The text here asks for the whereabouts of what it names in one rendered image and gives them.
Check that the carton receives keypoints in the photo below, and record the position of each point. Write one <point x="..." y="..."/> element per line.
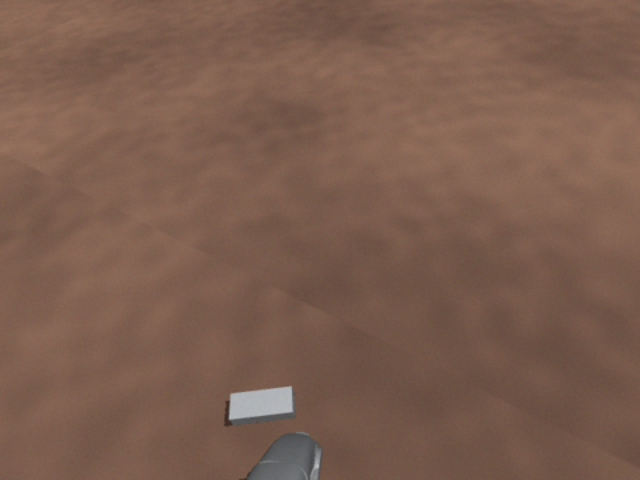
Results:
<point x="262" y="405"/>

